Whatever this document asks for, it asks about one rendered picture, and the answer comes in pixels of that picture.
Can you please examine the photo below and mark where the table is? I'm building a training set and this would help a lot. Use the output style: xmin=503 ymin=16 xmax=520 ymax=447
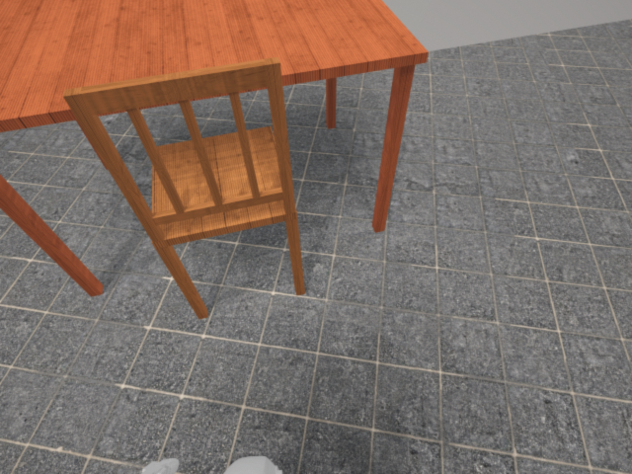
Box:
xmin=0 ymin=0 xmax=429 ymax=297

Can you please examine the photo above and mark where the chair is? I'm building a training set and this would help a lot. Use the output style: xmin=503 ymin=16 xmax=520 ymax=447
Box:
xmin=63 ymin=57 xmax=305 ymax=319

